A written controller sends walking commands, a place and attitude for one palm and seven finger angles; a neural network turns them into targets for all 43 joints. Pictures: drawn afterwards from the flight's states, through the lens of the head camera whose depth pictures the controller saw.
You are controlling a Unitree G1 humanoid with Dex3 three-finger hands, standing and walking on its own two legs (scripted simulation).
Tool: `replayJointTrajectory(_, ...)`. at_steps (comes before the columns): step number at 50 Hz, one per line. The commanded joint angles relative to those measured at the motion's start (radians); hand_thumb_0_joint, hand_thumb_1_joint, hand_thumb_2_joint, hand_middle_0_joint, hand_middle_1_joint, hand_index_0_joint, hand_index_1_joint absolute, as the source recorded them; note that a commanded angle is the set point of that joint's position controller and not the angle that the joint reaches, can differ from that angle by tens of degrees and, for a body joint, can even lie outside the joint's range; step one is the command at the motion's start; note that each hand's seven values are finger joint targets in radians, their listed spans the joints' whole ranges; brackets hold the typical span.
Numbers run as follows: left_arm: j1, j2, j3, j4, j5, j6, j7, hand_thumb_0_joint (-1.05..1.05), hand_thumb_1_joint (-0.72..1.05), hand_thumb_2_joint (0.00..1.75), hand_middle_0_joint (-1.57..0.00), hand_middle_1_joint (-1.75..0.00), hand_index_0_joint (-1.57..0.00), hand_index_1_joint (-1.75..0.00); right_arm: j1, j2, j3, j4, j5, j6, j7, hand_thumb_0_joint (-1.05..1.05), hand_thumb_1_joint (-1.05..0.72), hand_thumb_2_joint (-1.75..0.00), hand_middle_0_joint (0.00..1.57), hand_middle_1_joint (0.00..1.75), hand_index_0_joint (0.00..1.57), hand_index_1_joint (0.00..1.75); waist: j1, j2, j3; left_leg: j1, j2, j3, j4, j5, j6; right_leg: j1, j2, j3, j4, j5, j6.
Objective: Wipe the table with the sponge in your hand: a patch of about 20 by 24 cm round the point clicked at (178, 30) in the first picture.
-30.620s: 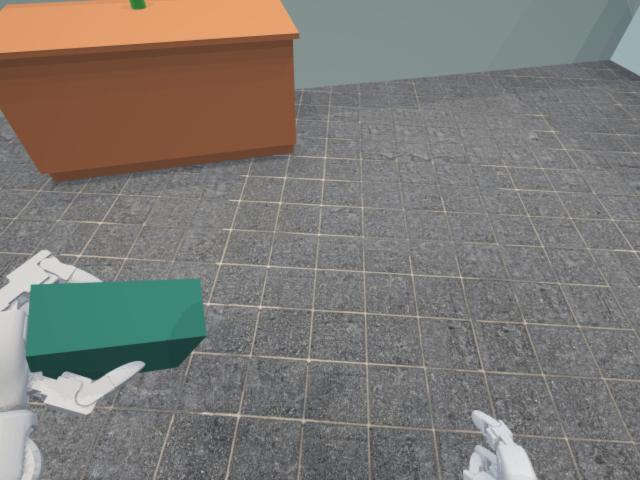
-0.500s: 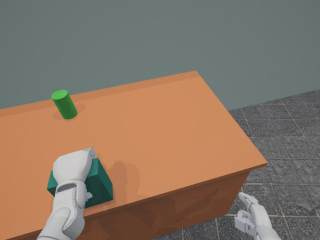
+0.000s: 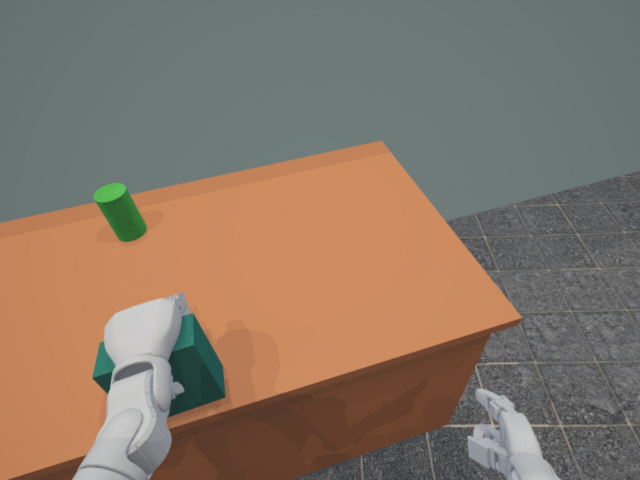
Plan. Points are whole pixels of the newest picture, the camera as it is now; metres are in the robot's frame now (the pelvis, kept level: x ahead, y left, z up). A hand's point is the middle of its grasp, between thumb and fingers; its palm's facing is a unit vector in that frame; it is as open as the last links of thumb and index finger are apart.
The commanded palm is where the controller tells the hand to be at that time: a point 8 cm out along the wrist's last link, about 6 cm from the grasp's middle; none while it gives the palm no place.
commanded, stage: lower the sponge onto the table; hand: left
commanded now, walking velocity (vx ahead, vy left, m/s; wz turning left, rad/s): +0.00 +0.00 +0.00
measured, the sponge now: (172, 379) +0.24 +0.27 -0.04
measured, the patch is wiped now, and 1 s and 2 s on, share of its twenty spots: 0.00 0.10 0.30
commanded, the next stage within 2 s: wipe forward along the first lane in 0.96 s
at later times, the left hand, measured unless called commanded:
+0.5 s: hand (163, 372) +0.23 +0.26 +0.00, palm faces -0.08 -0.10 -0.99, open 10.0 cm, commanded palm +0.21 +0.26 +0.05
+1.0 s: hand (163, 372) +0.24 +0.27 -0.02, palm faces -0.08 -0.07 -0.99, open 10.0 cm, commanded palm +0.21 +0.26 +0.03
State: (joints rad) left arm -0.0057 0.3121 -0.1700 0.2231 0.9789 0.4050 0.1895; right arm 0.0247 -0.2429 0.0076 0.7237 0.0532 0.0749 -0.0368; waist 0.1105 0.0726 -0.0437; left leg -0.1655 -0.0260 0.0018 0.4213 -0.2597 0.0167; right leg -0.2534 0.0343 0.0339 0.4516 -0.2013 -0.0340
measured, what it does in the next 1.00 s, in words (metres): stands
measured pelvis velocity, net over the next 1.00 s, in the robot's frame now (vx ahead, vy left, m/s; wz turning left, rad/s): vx -0.02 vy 0.00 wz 0.01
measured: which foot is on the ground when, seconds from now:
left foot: down 0.00-1.00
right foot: down 0.00-1.00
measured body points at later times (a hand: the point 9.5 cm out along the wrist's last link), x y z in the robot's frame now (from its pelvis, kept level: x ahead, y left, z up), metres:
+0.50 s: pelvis -0.01 +0.00 +0.00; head -0.02 -0.03 +0.45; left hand +0.23 +0.26 +0.05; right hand +0.22 -0.21 -0.10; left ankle -0.02 +0.11 -0.74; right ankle +0.02 -0.10 -0.74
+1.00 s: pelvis -0.02 +0.00 -0.01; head -0.02 -0.03 +0.44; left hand +0.24 +0.27 +0.04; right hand +0.20 -0.22 -0.11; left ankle -0.02 +0.11 -0.74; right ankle +0.02 -0.10 -0.74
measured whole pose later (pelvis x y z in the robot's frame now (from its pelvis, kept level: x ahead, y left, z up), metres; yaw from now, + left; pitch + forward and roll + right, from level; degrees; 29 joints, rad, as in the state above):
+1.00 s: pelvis -0.02 +0.00 -0.01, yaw +0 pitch +2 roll +1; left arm -0.05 0.29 -0.17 0.40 1.01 0.36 0.29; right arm 0.06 -0.25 -0.02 0.73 0.06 0.06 -0.06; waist 0.10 0.05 -0.07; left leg -0.28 -0.03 0.00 0.51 -0.28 0.02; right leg -0.36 0.03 0.03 0.53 -0.21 -0.03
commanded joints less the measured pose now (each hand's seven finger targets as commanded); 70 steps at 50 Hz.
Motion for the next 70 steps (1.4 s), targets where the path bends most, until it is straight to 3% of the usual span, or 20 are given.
replayJointTrajectory(1, -0.195, 0.191, 0.101, -0.208, 0.032, -0.011, 0.047, 0.0, 0.1, 1.3, -1.2, -1.6, -1.2, -1.6, -0.205, -0.111, -0.041, -0.182, -0.004, -0.055, -0.005, 0.0, -0.9, -0.9, 0.2, 0.3, 0.2, 0.3, 0.016, -0.06, -0.201, -0.018, -0.021, -0.07, -0.035, 0.231, 0.013, 0.16, -0.012, 0.093, -0.042, 0.213, -0.059)
replayJointTrajectory(14, -0.253, 0.225, 0.145, -0.179, 0.044, -0.09, 0.099, 0.0, 0.1, 1.3, -1.2, -1.6, -1.2, -1.6, -0.18, -0.115, -0.06, -0.152, -0.01, -0.079, -0.024, 0.0, -0.9, -0.9, 0.2, 0.3, 0.2, 0.3, 0.005, -0.033, -0.211, -0.014, -0.019, -0.069, -0.025, 0.182, 0.012, 0.116, -0.007, 0.118, -0.056, 0.155, -0.062)
replayJointTrajectory(15, -0.238, 0.173, 0.101, -0.167, 0.041, -0.088, 0.099, 0.0, 0.1, 1.3, -1.2, -1.6, -1.2, -1.6, -0.179, -0.107, -0.06, -0.158, -0.008, -0.08, -0.023, 0.0, -0.9, -0.9, 0.2, 0.3, 0.2, 0.3, 0.001, -0.034, -0.214, -0.018, -0.018, -0.061, -0.024, 0.181, 0.014, 0.116, -0.01, 0.097, -0.049, 0.151, -0.058)
replayJointTrajectory(22, -0.28, 0.121, 0.044, -0.094, 0.046, -0.059, 0.101, 0.0, 0.1, 1.3, -1.2, -1.6, -1.2, -1.6, -0.184, -0.111, -0.057, -0.159, 0.0, -0.076, -0.017, 0.0, -0.9, -0.9, 0.2, 0.3, 0.2, 0.3, -0.011, -0.066, -0.166, -0.046, -0.012, -0.07, -0.034, 0.118, 0.008, 0.051, -0.006, 0.074, -0.054, 0.047, -0.057)
replayJointTrajectory(24, -0.279, 0.173, 0.093, -0.094, 0.048, -0.059, 0.107, 0.0, 0.1, 1.3, -1.2, -1.6, -1.2, -1.6, -0.185, -0.117, -0.057, -0.162, -0.002, -0.074, -0.02, 0.0, -0.9, -0.9, 0.2, 0.3, 0.2, 0.3, 0.003, -0.064, -0.184, -0.05, -0.015, -0.078, -0.035, 0.115, 0.009, 0.066, -0.002, 0.087, -0.05, 0.043, -0.061)
replayJointTrajectory(28, -0.327, 0.17, 0.093, -0.072, 0.067, -0.076, 0.13, 0.0, 0.1, 1.3, -1.2, -1.6, -1.2, -1.6, -0.174, -0.109, -0.058, -0.156, -0.006, -0.071, -0.027, 0.0, -0.9, -0.9, 0.2, 0.3, 0.2, 0.3, -0.008, -0.077, -0.215, -0.056, -0.014, -0.065, -0.019, 0.126, 0.011, 0.071, -0.006, 0.082, -0.034, 0.084, -0.056)
replayJointTrajectory(29, -0.342, 0.22, 0.14, -0.09, 0.073, -0.08, 0.14, 0.0, 0.1, 1.3, -1.2, -1.6, -1.2, -1.6, -0.172, -0.115, -0.059, -0.155, -0.009, -0.07, -0.028, 0.0, -0.9, -0.9, 0.2, 0.3, 0.2, 0.3, 0.003, -0.046, -0.228, -0.056, -0.014, -0.074, -0.025, 0.121, 0.007, 0.077, -0.001, 0.095, -0.032, 0.068, -0.061)
replayJointTrajectory(30, -0.335, 0.173, 0.1, -0.08, 0.078, -0.081, 0.146, 0.0, 0.1, 1.3, -1.2, -1.6, -1.2, -1.6, -0.173, -0.105, -0.059, -0.159, -0.008, -0.07, -0.027, 0.0, -0.9, -0.9, 0.2, 0.3, 0.2, 0.3, -0.002, -0.037, -0.228, -0.056, -0.013, -0.066, -0.019, 0.13, 0.007, 0.075, -0.004, 0.078, -0.023, 0.078, -0.06)
replayJointTrajectory(34, -0.272, 0.167, 0.117, -0.04, 0.063, -0.065, 0.157, 0.0, 0.1, 1.3, -1.2, -1.6, -1.2, -1.6, -0.17, -0.112, -0.063, -0.153, -0.004, -0.069, -0.024, 0.0, -0.9, -0.9, 0.2, 0.3, 0.2, 0.3, 0.005, -0.057, -0.228, -0.066, -0.011, -0.071, -0.016, 0.142, 0.0, 0.069, 0.0, 0.085, -0.022, 0.096, -0.063)
replayJointTrajectory(35, -0.253, 0.114, 0.068, -0.032, 0.052, -0.056, 0.153, 0.0, 0.1, 1.3, -1.2, -1.6, -1.2, -1.6, -0.173, -0.106, -0.061, -0.163, 0.0, -0.07, -0.023, 0.0, -0.9, -0.9, 0.2, 0.3, 0.2, 0.3, -0.002, -0.056, -0.214, -0.071, -0.012, -0.065, -0.012, 0.136, 0.004, 0.063, -0.005, 0.069, -0.02, 0.092, -0.058)
replayJointTrajectory(41, -0.337, 0.134, 0.06, -0.001, 0.046, -0.046, 0.139, 0.0, 0.1, 1.3, -1.2, -1.6, -1.2, -1.6, -0.165, -0.116, -0.059, -0.157, 0.004, -0.066, -0.028, 0.0, -0.9, -0.9, 0.2, 0.3, 0.2, 0.3, -0.029, -0.09, -0.187, -0.09, -0.013, -0.066, 0.001, 0.088, 0.013, 0.021, -0.006, 0.071, -0.021, 0.053, -0.054)
replayJointTrajectory(44, -0.305, 0.156, 0.093, 0.005, 0.053, -0.056, 0.141, 0.0, 0.1, 1.3, -1.2, -1.6, -1.2, -1.6, -0.155, -0.119, -0.064, -0.158, 0.001, -0.065, -0.029, 0.0, -0.9, -0.9, 0.2, 0.3, 0.2, 0.3, -0.012, -0.079, -0.218, -0.089, -0.014, -0.074, 0.006, 0.103, 0.01, 0.03, -0.002, 0.075, -0.006, 0.062, -0.059)
replayJointTrajectory(45, -0.27, 0.114, 0.062, 0.011, 0.051, -0.058, 0.139, 0.0, 0.1, 1.3, -1.2, -1.6, -1.2, -1.6, -0.15, -0.111, -0.065, -0.165, 0.001, -0.066, -0.028, 0.0, -0.9, -0.9, 0.2, 0.3, 0.2, 0.3, -0.011, -0.075, -0.222, -0.09, -0.014, -0.065, 0.015, 0.117, 0.012, 0.037, -0.006, 0.061, 0.002, 0.085, -0.057)
replayJointTrajectory(52, -0.258, 0.096, 0.046, 0.055, 0.053, -0.068, 0.139, 0.0, 0.1, 1.3, -1.2, -1.6, -1.2, -1.6, -0.134, -0.116, -0.066, -0.166, 0.002, -0.061, -0.027, 0.0, -0.9, -0.9, 0.2, 0.3, 0.2, 0.3, -0.027, -0.133, -0.192, -0.136, -0.016, -0.06, 0.035, 0.086, 0.013, 0.002, -0.008, 0.069, 0.008, 0.087, -0.052)
replayJointTrajectory(54, -0.289, 0.161, 0.106, 0.069, 0.054, -0.066, 0.144, 0.0, 0.1, 1.3, -1.2, -1.6, -1.2, -1.6, -0.132, -0.125, -0.067, -0.159, 0.002, -0.057, -0.032, 0.0, -0.9, -0.9, 0.2, 0.3, 0.2, 0.3, -0.024, -0.121, -0.183, -0.151, -0.018, -0.067, 0.033, 0.063, 0.011, -0.007, -0.005, 0.083, 0.006, 0.057, -0.055)
replayJointTrajectory(58, -0.387, 0.168, 0.087, 0.159, 0.061, -0.064, 0.139, 0.0, 0.1, 1.3, -1.2, -1.6, -1.2, -1.6, -0.112, -0.124, -0.058, -0.146, 0.004, -0.051, -0.049, 0.0, -0.9, -0.9, 0.2, 0.3, 0.2, 0.3, -0.052, -0.15, -0.148, -0.19, -0.025, -0.05, 0.046, -0.003, 0.018, -0.05, -0.013, 0.073, -0.005, -0.017, -0.041)
replayJointTrajectory(59, -0.438, 0.218, 0.126, 0.161, 0.066, -0.07, 0.14, 0.0, 0.1, 1.3, -1.2, -1.6, -1.2, -1.6, -0.106, -0.129, -0.058, -0.139, 0.005, -0.049, -0.054, 0.0, -0.9, -0.9, 0.2, 0.3, 0.2, 0.3, -0.054, -0.138, -0.151, -0.195, -0.025, -0.057, 0.044, -0.021, 0.016, -0.061, -0.009, 0.087, -0.007, -0.05, -0.046)
replayJointTrajectory(65, -0.479, 0.213, 0.117, 0.306, 0.083, -0.111, 0.135, 0.0, 0.1, 1.3, -1.2, -1.6, -1.2, -1.6, -0.055, -0.125, -0.06, -0.131, 0.003, -0.05, -0.068, 0.0, -0.9, -0.9, 0.2, 0.3, 0.2, 0.3, -0.067, -0.153, -0.195, -0.252, -0.027, -0.038, 0.079, -0.056, 0.019, -0.085, -0.016, 0.071, 0.014, -0.084, -0.034)
replayJointTrajectory(69, -0.493, 0.294, 0.192, 0.386, 0.073, -0.147, 0.141, 0.0, 0.1, 1.3, -1.2, -1.6, -1.2, -1.6, -0.022, -0.14, -0.064, -0.123, 0.002, -0.052, -0.073, 0.0, -0.9, -0.9, 0.2, 0.3, 0.2, 0.3, -0.065, -0.18, -0.219, -0.319, -0.026, -0.036, 0.105, -0.072, 0.018, -0.083, -0.021, 0.104, 0.024, -0.083, -0.029)
replayJointTrajectory(70, -0.5, 0.258, 0.157, 0.388, 0.07, -0.156, 0.141, 0.0, 0.1, 1.3, -1.2, -1.6, -1.2, -1.6, -0.015, -0.133, -0.063, -0.131, 0.002, -0.053, -0.072, 0.0, -0.9, -0.9, 0.2, 0.3, 0.2, 0.3, -0.072, -0.167, -0.229, -0.327, -0.025, -0.028, 0.112, -0.065, 0.02, -0.078, -0.026, 0.088, 0.036, -0.063, -0.024)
